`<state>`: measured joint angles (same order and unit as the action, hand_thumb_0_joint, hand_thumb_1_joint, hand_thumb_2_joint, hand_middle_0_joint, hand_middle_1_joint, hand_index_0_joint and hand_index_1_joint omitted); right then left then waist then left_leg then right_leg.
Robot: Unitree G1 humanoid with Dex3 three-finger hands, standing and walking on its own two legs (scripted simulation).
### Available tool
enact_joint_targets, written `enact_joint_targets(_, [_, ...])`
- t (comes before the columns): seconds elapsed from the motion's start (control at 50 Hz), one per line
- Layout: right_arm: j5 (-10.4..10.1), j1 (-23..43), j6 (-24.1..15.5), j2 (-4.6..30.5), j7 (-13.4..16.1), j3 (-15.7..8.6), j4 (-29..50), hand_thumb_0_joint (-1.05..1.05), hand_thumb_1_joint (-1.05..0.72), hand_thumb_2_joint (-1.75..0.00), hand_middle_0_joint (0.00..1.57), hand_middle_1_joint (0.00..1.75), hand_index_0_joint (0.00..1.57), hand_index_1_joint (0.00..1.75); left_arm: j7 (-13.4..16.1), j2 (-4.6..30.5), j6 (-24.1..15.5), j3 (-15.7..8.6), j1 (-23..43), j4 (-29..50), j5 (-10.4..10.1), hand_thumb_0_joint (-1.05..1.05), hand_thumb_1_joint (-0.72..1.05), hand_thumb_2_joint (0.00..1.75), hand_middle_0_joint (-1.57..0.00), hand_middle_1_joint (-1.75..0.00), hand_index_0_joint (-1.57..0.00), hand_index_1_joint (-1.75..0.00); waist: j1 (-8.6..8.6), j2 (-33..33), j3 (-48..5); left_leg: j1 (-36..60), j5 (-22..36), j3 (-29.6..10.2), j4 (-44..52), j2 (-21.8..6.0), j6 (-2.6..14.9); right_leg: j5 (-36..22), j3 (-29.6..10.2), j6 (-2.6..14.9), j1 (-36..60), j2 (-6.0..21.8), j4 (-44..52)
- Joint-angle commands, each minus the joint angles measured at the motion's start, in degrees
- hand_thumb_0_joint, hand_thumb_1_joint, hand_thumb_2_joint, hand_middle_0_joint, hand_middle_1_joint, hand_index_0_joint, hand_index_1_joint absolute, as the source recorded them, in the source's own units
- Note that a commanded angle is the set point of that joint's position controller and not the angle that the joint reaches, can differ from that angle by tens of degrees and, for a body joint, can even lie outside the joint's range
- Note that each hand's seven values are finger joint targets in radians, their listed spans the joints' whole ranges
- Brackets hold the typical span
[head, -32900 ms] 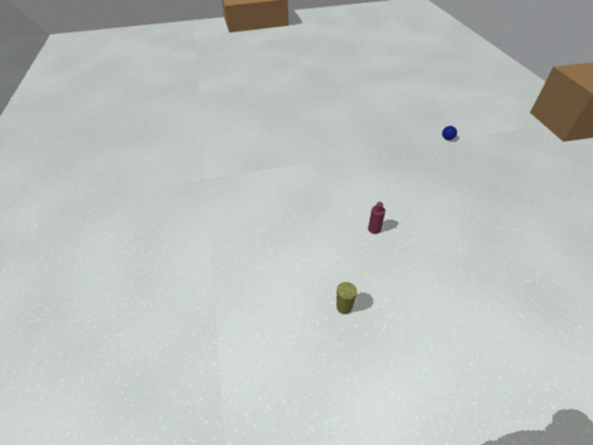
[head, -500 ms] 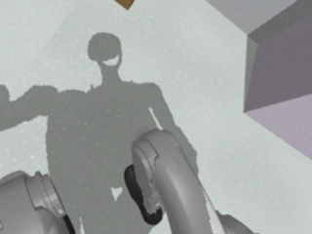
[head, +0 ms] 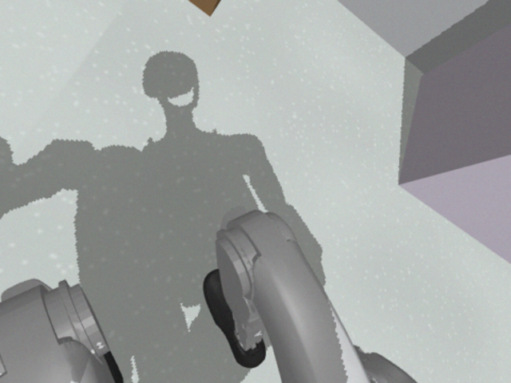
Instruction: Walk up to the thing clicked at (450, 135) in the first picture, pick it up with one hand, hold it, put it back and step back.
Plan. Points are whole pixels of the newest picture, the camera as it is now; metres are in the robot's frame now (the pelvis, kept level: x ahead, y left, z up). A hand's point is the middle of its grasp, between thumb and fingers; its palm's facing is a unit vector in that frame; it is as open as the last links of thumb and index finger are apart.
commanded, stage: open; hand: left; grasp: from above
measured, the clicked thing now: out of the picture +0.45 +0.29 -0.26
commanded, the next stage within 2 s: withdraw in 0.10 s
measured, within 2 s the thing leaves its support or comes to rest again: neither
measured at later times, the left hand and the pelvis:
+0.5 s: hand out of the picture +0.46 +0.30 -0.19, palm faces -0.29 -0.12 -0.95, open 14.1 cm; pelvis +0.00 +0.00 +0.01, yaw +1 degrees
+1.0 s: hand out of the picture +0.42 +0.28 -0.07, palm faces -0.49 -0.10 -0.87, open 13.8 cm; pelvis -0.01 -0.02 +0.06, yaw +8 degrees
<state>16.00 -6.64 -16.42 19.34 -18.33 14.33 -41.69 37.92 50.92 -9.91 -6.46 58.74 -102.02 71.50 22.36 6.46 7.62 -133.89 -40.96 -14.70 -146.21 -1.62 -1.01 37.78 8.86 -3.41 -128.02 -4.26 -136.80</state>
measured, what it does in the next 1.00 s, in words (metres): rises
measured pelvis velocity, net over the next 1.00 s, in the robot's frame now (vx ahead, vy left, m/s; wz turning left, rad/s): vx -0.01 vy -0.02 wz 0.14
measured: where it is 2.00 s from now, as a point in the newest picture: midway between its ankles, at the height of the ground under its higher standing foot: (183, 372)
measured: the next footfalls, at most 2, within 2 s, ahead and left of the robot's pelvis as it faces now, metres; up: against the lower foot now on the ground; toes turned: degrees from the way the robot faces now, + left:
none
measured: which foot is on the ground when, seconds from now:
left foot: down 0.00-1.00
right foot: down 0.00-1.00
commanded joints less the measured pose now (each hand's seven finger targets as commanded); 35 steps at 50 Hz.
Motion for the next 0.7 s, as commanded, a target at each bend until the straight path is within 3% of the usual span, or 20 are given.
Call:
enact_joint_targets(0.0, [-0.7,-10.7,0.3,18.6,1.0,-5.6,0.0,0.00,-0.89,-0.90,0.20,0.30,0.20,0.30,2.2,11.5,-1.0,-0.6,13.8,5.5,-0.1,0.00,-0.53,1.04,-0.06,-1.03,-0.05,-1.05,1.54,-26.9,-34.2,24.6,8.6,6.5,16.0,-0.7,1.32,-11.4,6.5,4.62,19.7,-1.8,12.7])
enact_joint_targets(0.06, [-0.5,-11.0,0.2,18.4,0.9,-5.5,0.1,0.00,-0.89,-0.90,0.20,0.30,0.20,0.30,2.0,10.2,-1.2,0.9,15.6,5.9,0.5,0.00,-0.51,1.04,-0.06,-1.05,-0.05,-1.06,2.79,-27.5,-34.3,26.0,9.8,6.2,15.3,-0.8,1.19,-12.9,6.7,4.58,19.6,-1.8,11.7])
enact_joint_targets(0.14, [-0.7,-10.4,0.2,18.3,1.1,-5.2,-0.2,0.00,-0.89,-0.90,0.20,0.30,0.20,0.30,2.9,11.2,-1.3,-0.1,14.0,5.3,0.2,0.00,-0.48,1.01,-0.06,-1.06,-0.06,-1.06,1.77,-27.9,-34.9,26.5,10.9,6.1,15.8,-1.0,0.94,-13.7,6.8,4.60,20.2,-1.9,11.9])
enact_joint_targets(0.2, [-0.5,-9.9,-0.1,17.8,0.8,-4.5,0.3,0.00,-0.90,-0.90,0.20,0.30,0.20,0.30,2.6,11.0,-1.0,0.6,14.6,5.4,0.2,0.00,-0.52,0.98,-0.06,-1.02,-0.07,-1.01,2.60,-26.4,-33.8,25.5,10.0,6.5,14.9,-0.9,1.21,-13.4,6.7,4.24,20.3,-1.7,12.1])
enact_joint_targets(0.22, [-0.7,-11.0,0.1,18.8,1.1,-5.3,-0.3,0.00,-0.90,-0.90,0.20,0.30,0.20,0.30,3.1,13.3,-1.1,-1.5,14.6,7.4,-0.1,0.00,-0.53,0.99,-0.06,-1.03,-0.07,-1.01,1.16,-28.5,-36.2,26.7,10.9,6.7,15.9,-0.8,1.06,-13.6,6.5,4.50,21.3,-1.9,12.6])
enact_joint_targets(0.24, [-0.8,-10.7,0.0,18.7,1.1,-5.6,-0.1,0.00,-0.90,-0.90,0.20,0.30,0.20,0.30,3.2,13.2,-1.0,-1.2,15.1,8.0,0.0,0.00,-0.53,0.99,-0.06,-1.01,-0.07,-1.00,1.03,-29.6,-36.5,27.4,11.2,6.8,15.6,-0.9,0.91,-13.8,6.2,4.66,21.1,-1.8,12.0])
enact_joint_targets(0.26, [-0.6,-10.7,0.2,18.7,1.0,-5.9,-0.1,0.00,-0.90,-0.90,0.20,0.30,0.20,0.30,3.5,14.4,-0.8,-2.6,14.9,11.0,0.1,0.00,-0.53,0.99,-0.06,-1.02,-0.07,-1.01,-0.37,-31.5,-39.7,29.2,12.9,6.9,16.0,-1.0,0.72,-15.2,6.2,4.79,22.3,-2.0,11.9])
enact_joint_targets(0.28, [-0.8,-10.2,0.2,17.9,0.9,-6.0,0.3,0.00,-0.90,-0.90,0.20,0.30,0.20,0.30,3.7,13.0,-0.5,-2.0,15.3,13.6,0.2,0.00,-0.54,0.99,-0.06,-1.01,-0.07,-1.00,-0.98,-33.6,-41.7,30.5,14.2,6.8,16.1,-1.0,0.46,-16.2,6.3,5.04,22.0,-1.9,11.2])
enact_joint_targets(0.3, [-0.7,-9.4,0.1,17.2,0.5,-5.9,0.5,0.00,-0.90,-0.90,0.20,0.30,0.20,0.30,3.4,10.5,0.2,0.0,14.7,10.6,0.0,0.00,-0.54,0.99,-0.06,-1.01,-0.07,-1.00,0.85,-30.9,-39.5,28.6,12.7,7.2,15.1,-1.0,0.87,-15.8,5.9,4.74,21.9,-1.9,11.4])
enact_joint_targets(0.34, [-1.6,-11.2,0.4,17.6,0.4,-7.7,0.1,0.00,-0.90,-0.90,0.20,0.30,0.20,0.30,3.0,12.6,1.0,-2.7,14.5,15.7,-1.0,0.00,-0.54,1.00,-0.06,-1.01,-0.06,-1.00,-1.14,-31.8,-41.4,27.7,12.4,8.0,15.7,-0.7,1.21,-15.2,4.9,4.77,22.5,-2.0,12.8])
enact_joint_targets(0.36, [-1.7,-11.8,1.0,17.4,0.5,-8.5,-0.1,0.00,-0.90,-0.90,0.20,0.30,0.20,0.30,2.8,14.7,1.4,-5.2,14.1,22.0,-1.5,0.00,-0.54,1.00,-0.06,-1.01,-0.06,-1.01,-3.47,-34.9,-47.5,31.1,15.3,8.4,16.7,-0.7,0.98,-17.2,4.5,5.00,24.7,-1.8,13.2])
enact_joint_targets(0.4, [-3.2,-10.3,1.6,15.1,-0.1,-9.6,-0.6,0.00,-0.90,-0.90,0.20,0.30,0.20,0.30,1.0,8.8,2.9,-1.8,11.8,26.9,-2.4,0.00,-0.55,1.01,-0.06,-1.01,-0.06,-1.01,-5.74,-39.3,-51.7,34.3,16.4,8.8,17.9,-0.5,0.38,-17.4,4.3,5.71,21.6,-1.4,11.9])
enact_joint_targets(0.44, [-4.9,-10.3,3.0,14.9,-0.4,-11.7,-1.0,0.00,-0.90,-0.90,0.20,0.30,0.20,0.30,-1.5,3.7,5.1,0.3,8.3,26.8,-4.0,0.00,-0.55,1.01,-0.06,-1.01,-0.06,-1.02,-5.89,-36.1,-49.1,32.0,13.6,9.2,19.8,-0.2,0.73,-15.3,3.9,5.72,18.8,-1.4,13.4])
enact_joint_targets(0.48, [-6.9,-11.3,4.6,14.8,0.0,-13.5,-1.3,0.00,-0.90,-0.90,0.20,0.30,0.20,0.30,-4.2,3.0,7.0,0.9,8.1,30.4,-4.7,0.00,-0.55,1.02,-0.07,-1.02,-0.06,-1.03,-7.69,-34.1,-51.8,31.3,13.7,9.6,20.8,-0.1,1.22,-14.8,2.7,5.89,18.5,-1.5,14.4])
enact_joint_targets(0.52, [-8.0,-12.2,6.2,14.2,0.5,-14.7,-1.6,0.00,-0.90,-0.90,0.20,0.30,0.20,0.30,-7.4,-0.3,8.7,2.8,9.1,32.0,-5.9,0.00,-0.53,1.02,-0.07,-1.02,-0.06,-1.03,-7.37,-31.0,-49.5,30.7,12.6,10.0,22.7,0.2,1.50,-14.1,2.2,5.77,17.7,-0.9,16.1])
enact_joint_targets(0.58, [-9.7,-13.7,9.1,13.0,1.8,-16.3,-1.5,0.00,-0.91,-0.91,0.20,0.30,0.20,0.30,-13.3,-4.6,9.6,6.4,13.5,37.5,-7.9,0.00,-0.55,1.04,-0.08,-1.04,-0.06,-1.05,-6.82,-27.4,-50.4,31.8,11.0,10.2,25.3,0.7,1.87,-12.3,0.8,5.96,19.6,-0.6,19.1])
enact_joint_targets(0.62, [-10.3,-14.3,10.7,12.6,3.0,-16.8,-0.8,0.00,-0.91,-0.91,0.20,0.30,0.20,0.30,-16.8,-4.8,9.9,6.9,14.4,38.0,-8.6,0.00,-0.55,1.04,-0.08,-1.03,-0.06,-1.05,-6.56,-23.0,-49.8,30.5,10.2,10.3,26.2,1.1,2.28,-11.2,-0.2,5.86,21.4,-0.4,21.1])
enact_joint_targets(0.66, [-10.8,-14.4,12.1,11.5,4.5,-17.1,-0.2,0.00,-0.91,-0.91,0.20,0.30,0.20,0.30,-20.3,-7.7,9.4,9.2,14.2,35.3,-8.4,0.00,-0.55,1.04,-0.09,-1.03,-0.07,-1.05,-6.44,-19.0,-47.6,28.8,8.8,11.0,26.6,1.3,2.57,-9.2,-1.2,5.91,22.3,-0.4,22.9])
enact_joint_targets(0.68, [-10.8,-15.6,12.7,11.7,5.3,-17.3,-0.8,0.00,-0.91,-0.91,0.20,0.30,0.20,0.30,-21.4,-6.9,9.1,8.4,13.6,33.3,-8.6,0.00,-0.54,1.04,-0.10,-1.02,-0.07,-1.04,-5.70,-16.6,-45.0,27.1,7.9,11.0,26.5,1.5,2.81,-8.0,-1.5,5.95,22.0,-0.3,23.8])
